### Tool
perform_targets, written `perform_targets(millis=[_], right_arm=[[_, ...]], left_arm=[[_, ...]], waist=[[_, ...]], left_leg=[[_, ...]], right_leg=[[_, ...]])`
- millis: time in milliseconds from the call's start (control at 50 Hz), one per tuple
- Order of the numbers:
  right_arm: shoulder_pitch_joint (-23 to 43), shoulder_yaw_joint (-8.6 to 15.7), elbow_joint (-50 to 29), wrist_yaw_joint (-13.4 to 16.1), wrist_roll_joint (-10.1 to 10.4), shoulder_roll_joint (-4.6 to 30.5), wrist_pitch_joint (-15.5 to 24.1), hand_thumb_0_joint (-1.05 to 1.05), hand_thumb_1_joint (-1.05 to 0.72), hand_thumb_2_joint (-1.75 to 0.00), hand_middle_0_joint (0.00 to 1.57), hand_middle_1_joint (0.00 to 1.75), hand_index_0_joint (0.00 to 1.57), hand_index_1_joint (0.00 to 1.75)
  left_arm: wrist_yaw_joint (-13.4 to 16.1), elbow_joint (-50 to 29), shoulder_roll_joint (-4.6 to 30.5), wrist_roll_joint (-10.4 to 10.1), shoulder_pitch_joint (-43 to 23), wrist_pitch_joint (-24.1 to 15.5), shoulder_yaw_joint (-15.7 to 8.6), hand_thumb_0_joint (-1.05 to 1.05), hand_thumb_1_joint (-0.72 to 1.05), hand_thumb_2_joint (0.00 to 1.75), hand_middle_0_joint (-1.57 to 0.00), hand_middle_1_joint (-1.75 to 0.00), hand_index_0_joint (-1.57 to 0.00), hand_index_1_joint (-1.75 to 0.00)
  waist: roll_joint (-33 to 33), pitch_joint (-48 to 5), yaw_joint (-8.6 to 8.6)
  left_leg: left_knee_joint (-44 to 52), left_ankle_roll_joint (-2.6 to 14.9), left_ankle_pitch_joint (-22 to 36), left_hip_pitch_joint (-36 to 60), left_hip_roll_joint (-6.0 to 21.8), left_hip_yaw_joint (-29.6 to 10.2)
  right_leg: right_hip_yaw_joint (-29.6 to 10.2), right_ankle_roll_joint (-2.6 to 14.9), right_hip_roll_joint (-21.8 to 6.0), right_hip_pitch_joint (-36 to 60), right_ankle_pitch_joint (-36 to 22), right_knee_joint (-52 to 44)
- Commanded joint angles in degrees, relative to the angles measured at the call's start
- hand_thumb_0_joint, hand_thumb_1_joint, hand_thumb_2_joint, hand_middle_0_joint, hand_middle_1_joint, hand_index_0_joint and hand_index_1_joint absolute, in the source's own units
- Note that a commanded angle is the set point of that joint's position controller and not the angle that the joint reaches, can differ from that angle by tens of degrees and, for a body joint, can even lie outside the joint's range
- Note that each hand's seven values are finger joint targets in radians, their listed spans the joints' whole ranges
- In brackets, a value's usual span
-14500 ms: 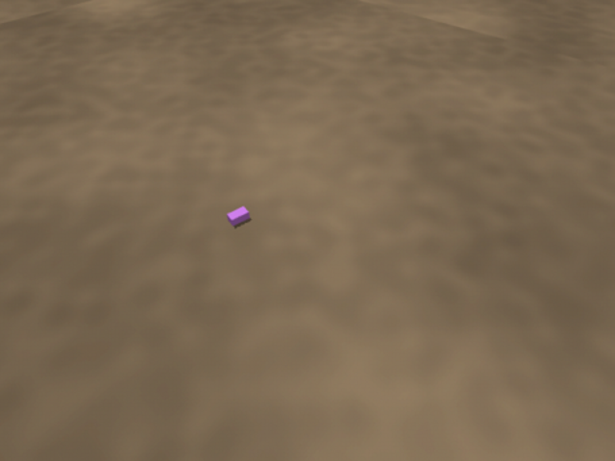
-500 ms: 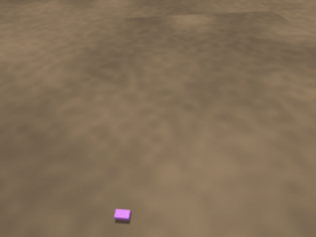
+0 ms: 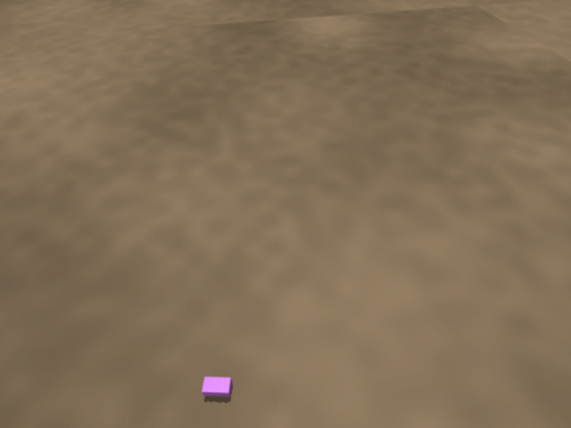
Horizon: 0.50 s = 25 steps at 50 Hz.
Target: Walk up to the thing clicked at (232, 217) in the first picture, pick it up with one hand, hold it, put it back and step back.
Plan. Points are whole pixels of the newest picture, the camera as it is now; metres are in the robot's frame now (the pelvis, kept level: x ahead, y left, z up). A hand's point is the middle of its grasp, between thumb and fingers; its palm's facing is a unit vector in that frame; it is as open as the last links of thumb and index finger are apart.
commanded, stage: walk up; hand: left
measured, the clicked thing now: (217, 386) +0.43 +0.25 -0.76
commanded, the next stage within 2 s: none
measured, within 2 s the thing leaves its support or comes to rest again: neither
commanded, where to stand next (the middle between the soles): +0.04 +0.02 m, yaw -1 degrees
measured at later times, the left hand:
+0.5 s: hand out of the picture +0.05 +0.32 -0.17, palm faces +0.00 -0.93 -0.37, open 7.4 cm
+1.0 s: hand out of the picture +0.09 +0.25 -0.14, palm faces -0.04 -0.92 -0.40, open 7.4 cm
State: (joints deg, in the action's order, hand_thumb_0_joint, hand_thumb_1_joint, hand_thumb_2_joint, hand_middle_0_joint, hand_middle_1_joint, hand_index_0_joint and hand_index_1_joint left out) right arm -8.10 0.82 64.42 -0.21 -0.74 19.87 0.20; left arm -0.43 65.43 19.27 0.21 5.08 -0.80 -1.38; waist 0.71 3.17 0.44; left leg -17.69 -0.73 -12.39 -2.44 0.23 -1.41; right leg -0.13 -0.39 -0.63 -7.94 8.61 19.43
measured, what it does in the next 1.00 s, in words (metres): steps on the spot: right foot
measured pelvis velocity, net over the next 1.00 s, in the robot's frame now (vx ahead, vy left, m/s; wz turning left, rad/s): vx -0.03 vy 0.00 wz -0.02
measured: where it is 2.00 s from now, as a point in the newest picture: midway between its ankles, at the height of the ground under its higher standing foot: outside the picture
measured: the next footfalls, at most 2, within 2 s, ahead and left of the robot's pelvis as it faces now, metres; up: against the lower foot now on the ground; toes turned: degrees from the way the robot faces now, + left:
right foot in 0.78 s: +0.04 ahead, -0.14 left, +0.00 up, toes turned -3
left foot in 1.20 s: +0.02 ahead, +0.17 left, +0.00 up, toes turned -1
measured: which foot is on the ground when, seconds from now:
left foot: down 0.00-0.80, up 0.82-1.00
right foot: down 0.00-0.40, up 0.42-0.76, down 0.78-1.00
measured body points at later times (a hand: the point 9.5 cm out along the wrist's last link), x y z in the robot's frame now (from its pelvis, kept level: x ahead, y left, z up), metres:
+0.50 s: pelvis -0.06 +0.04 -0.02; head -0.02 +0.07 +0.43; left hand +0.05 +0.37 -0.15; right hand -0.01 -0.28 -0.13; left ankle -0.07 +0.18 -0.75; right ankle -0.01 -0.11 -0.70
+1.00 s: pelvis -0.03 +0.00 -0.02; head +0.00 -0.03 +0.43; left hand +0.09 +0.30 -0.12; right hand +0.01 -0.33 -0.16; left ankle -0.03 +0.15 -0.69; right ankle +0.00 -0.14 -0.75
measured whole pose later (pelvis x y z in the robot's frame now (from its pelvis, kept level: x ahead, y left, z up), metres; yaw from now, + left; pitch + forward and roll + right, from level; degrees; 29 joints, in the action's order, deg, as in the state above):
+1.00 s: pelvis -0.03 +0.00 -0.02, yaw -1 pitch -4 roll -1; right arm -15.4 3.3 51.6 -0.2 -1.2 24.4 -2.8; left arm -0.1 51.1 19.1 0.6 9.2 -2.0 -1.7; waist 4.8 7.4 1.1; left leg -59.2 -0.2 -29.0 -22.1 -1.2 -7.7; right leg 1.1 -0.6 -1.6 -14.5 15.0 33.2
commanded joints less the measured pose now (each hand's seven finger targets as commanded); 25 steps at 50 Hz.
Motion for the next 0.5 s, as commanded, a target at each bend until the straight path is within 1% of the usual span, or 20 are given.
perform_targets(millis=[0,80,100,140,160,180,200,220,260,280,300,320,340,360,380,400,420,440,460,480], right_arm=[[2.8,2.31,-4.09,0.54,0.33,11.91,1.05,0.0,-0.9,-0.9,0.2,0.3,0.2,0.3],[2.8,2.41,-3.97,0.52,0.32,11.98,0.93,0.0,-0.9,-0.9,0.2,0.3,0.2,0.3],[4.65,3.96,-4.42,0.44,0.15,15.42,-0.71,0.0,-0.9,-0.9,0.2,0.3,0.2,0.3],[3.01,3.8,-5.85,0.46,1.03,13.32,-1.54,0.0,-0.9,-0.9,0.2,0.3,0.2,0.3],[2.54,4.16,-6.52,0.43,1.09,13.17,-1.93,0.0,-0.9,-0.9,0.2,0.3,0.2,0.3],[1.64,4.31,-7.38,0.25,0.87,12.23,-2.66,0.0,-0.9,-0.9,0.2,0.3,0.2,0.3],[1.34,4.64,-8.59,-0.04,0.17,12.06,-3.63,0.0,-0.9,-0.9,0.2,0.3,0.2,0.3],[0.19,4.87,-9.47,-0.37,-0.25,12.16,-4.38,0.0,-0.9,-0.9,0.2,0.3,0.2,0.3],[-2.27,5.53,-10.43,-0.83,-0.09,12.29,-4.23,0.0,-0.9,-0.9,0.2,0.3,0.2,0.3],[-3.9,5.48,-10.02,-0.89,0.02,12.05,-3.8,0.0,-0.9,-0.9,0.2,0.3,0.2,0.3],[-4.7,5.21,-9.27,-0.87,0.16,11.65,-3.04,0.0,-0.9,-0.9,0.2,0.3,0.2,0.3],[-6.12,5.15,-7.79,-0.76,-0.18,10.91,-1.94,0.0,-0.9,-0.9,0.2,0.3,0.2,0.3],[-7.83,5.55,-6.69,-0.47,-0.86,10.89,-0.65,0.0,-0.9,-0.9,0.2,0.3,0.2,0.3],[-10.04,6.52,-5.88,0.48,-1.76,12.55,0.21,0.0,-0.9,-0.9,0.2,0.3,0.2,0.3],[-8.47,7.81,-7.46,1.55,-3.35,19.19,0.96,0.0,-0.9,-0.9,0.2,0.3,0.2,0.3],[-5.07,9.14,-10.76,2.31,-2.14,26.43,1.26,0.0,-0.9,-0.9,0.2,0.3,0.2,0.3],[-0.97,8.81,-11.91,2.75,-1.36,25.39,1.77,0.0,-0.9,-0.9,0.2,0.3,0.2,0.3],[0.84,8.59,-12.19,3.38,-1.51,23.61,2.43,0.0,-0.9,-0.9,0.2,0.3,0.2,0.3],[0.55,8.38,-12.04,4.12,-1.54,21.95,2.83,0.0,-0.9,-0.9,0.2,0.3,0.2,0.3],[-2.65,8.52,-12.38,4.58,-1.58,20.93,3.43,0.0,-0.9,-0.9,0.2,0.3,0.2,0.3]], left_arm=[[0.98,-3.29,12.38,0.21,-2.78,-1.37,-2.18,0.0,0.9,0.9,-0.2,-0.3,-0.2,-0.3],[1.03,-3.04,12.59,0.22,-3.25,-1.3,-2.31,0.0,0.9,0.9,-0.2,-0.3,-0.2,-0.3],[1.85,-4.54,16.68,-0.5,-3.65,-0.85,-4.04,0.0,0.9,0.9,-0.2,-0.3,-0.2,-0.3],[2.5,-5.76,17.37,-1.03,-1.26,-0.47,-4.54,0.0,0.9,0.9,-0.2,-0.3,-0.2,-0.3],[2.77,-6.42,17.98,-0.94,-0.55,-0.28,-4.87,0.0,0.9,0.9,-0.2,-0.3,-0.2,-0.3],[3.1,-7.63,18.67,-0.64,-1.18,-0.03,-5.17,0.0,0.9,0.9,-0.2,-0.3,-0.2,-0.3],[3.49,-9.09,18.8,0.41,-1.4,0.07,-5.2,0.0,0.9,0.9,-0.2,-0.3,-0.2,-0.3],[3.68,-10.44,19.14,1.01,-2.66,0.13,-5.53,0.0,0.9,0.9,-0.2,-0.3,-0.2,-0.3],[3.67,-12.07,17.79,1.49,-5.6,0.25,-5.06,0.0,0.9,0.9,-0.2,-0.3,-0.2,-0.3],[3.28,-12.82,16.79,2.24,-6.97,0.26,-4.68,0.0,0.9,0.9,-0.2,-0.3,-0.2,-0.3],[2.65,-13.23,15.19,2.98,-6.58,0.43,-4.1,0.0,0.9,0.9,-0.2,-0.3,-0.2,-0.3],[1.93,-13.22,13.7,3.11,-6.81,1.09,-3.51,0.0,0.9,0.9,-0.2,-0.3,-0.2,-0.3],[1.14,-13.69,13.49,2.87,-6.95,2.24,-3.45,0.0,0.9,0.9,-0.2,-0.3,-0.2,-0.3],[0.51,-14.18,12.69,2.34,-5.6,3.66,-3.73,0.0,0.9,0.9,-0.2,-0.3,-0.2,-0.3],[0.23,-15.29,9.54,1.77,-1.45,4.52,-3.47,0.0,0.9,0.9,-0.2,-0.3,-0.2,-0.3],[0.62,-15.61,14.22,2.64,-2.79,5.21,-5.27,0.0,0.9,0.9,-0.2,-0.3,-0.2,-0.3],[0.65,-14.81,16.61,2.35,-5.32,5.5,-5.93,0.0,0.9,0.9,-0.2,-0.3,-0.2,-0.3],[-0.03,-15.29,17.22,2.29,-2.41,5.76,-6.18,0.0,0.9,0.9,-0.2,-0.3,-0.2,-0.3],[-0.64,-14.63,17.14,1.84,0.76,5.96,-6.55,0.0,0.9,0.9,-0.2,-0.3,-0.2,-0.3],[-1.15,-14.9,17.08,2.05,2.05,5.9,-6.81,0.0,0.9,0.9,-0.2,-0.3,-0.2,-0.3]], waist=[[-0.95,-3.93,-0.75],[-1.01,-3.49,-0.51],[0.42,2.09,-1.68],[-2.31,-3.9,-1.82],[-4.46,-6.64,-1.88],[-9.47,-7.7,-2.28],[-9.93,-6.68,-2.77],[-9.46,-6.3,-1.82],[-9.14,-7.55,0.85],[-10.45,-8.82,1.36],[-12.1,-9.77,0.51],[-12.17,-9.49,0.71],[-10.26,-7.96,1.89],[-5.36,-4.49,2.4],[7.91,-0.23,0.39],[6.35,0.97,1.1],[4.03,4.6,1.21],[0.61,4.62,-1.24],[0.13,2.67,-3.05],[1.74,0.65,-2.31]], left_leg=[[2.87,2.59,8.26,-3.55,6.28,-4.32],[2.73,2.36,7.77,-3.06,6.09,-4.11],[-3.71,2.23,18.98,-6.48,5.05,-4.17],[-11.54,1.62,18.68,-5.08,2.91,-1.76],[-16.31,1.37,13.42,-6.03,1.15,-0.55],[-24.93,1.11,-6.34,-9.91,-2.03,-0.12],[-35.23,1.19,-18.6,-12.55,-2.92,-3.48],[-41.28,1.5,-19.77,-12.92,-1.62,-6.99],[-40.11,2.09,-19.01,-12.69,0.45,-7.76],[-34.92,1.91,-18.24,-11.54,1.0,-5.23],[-25.08,1.44,-18.33,-10.57,1.42,-3.2],[-13.84,0.83,-14.77,-8.26,1.07,-0.98],[-3.0,-0.05,-6.84,-3.73,-1.21,2.95],[1.94,-0.21,-1.39,0.71,-1.02,1.68],[5.73,2.83,-0.96,0.87,12.4,-19.7],[6.02,11.92,-4.94,-11.82,24.84,-32.07],[7.62,15.61,-4.63,-20.64,26.54,-32.58],[3.31,14.82,2.65,-14.28,22.98,-25.4],[-0.08,12.21,7.7,-7.26,18.21,-18.25],[-2.18,10.22,11.03,-2.55,16.25,-14.42]], right_leg=[[-5.53,1.59,-6.22,3.94,-8.74,-2.43],[-5.75,1.7,-6.1,2.67,-7.7,-2.58],[-7.27,2.19,-8.21,-0.97,-22.95,1.52],[-9.24,5.56,-11.44,1.37,-31.85,3.18],[-11.41,8.04,-14.05,2.79,-34.91,3.24],[-16.28,11.86,-18.64,3.54,-36.65,1.72],[-19.28,15.48,-22.32,0.78,-34.16,0.19],[-18.6,16.71,-23.07,-2.61,-30.33,0.58],[-12.55,14.36,-18.92,-4.34,-20.56,2.46],[-9.87,12.66,-16.1,-4.38,-12.97,3.02],[-8.96,11.25,-13.42,-3.13,-3.12,3.74],[-7.59,10.22,-10.91,-3.82,8.03,5.02],[-5.44,8.95,-8.08,-6.56,13.23,9.45],[-4.48,6.88,-3.95,-12.93,14.78,18.13],[-5.49,3.46,3.45,-24.43,24.52,29.43],[-10.97,1.68,1.71,-21.85,25.89,34.62],[-14.65,1.4,1.02,-16.82,24.24,41.15],[-16.22,1.41,1.87,-20.53,20.79,45.08],[-16.73,1.21,2.83,-24.03,17.22,47.32],[-15.82,1.28,2.63,-25.4,15.37,45.96]])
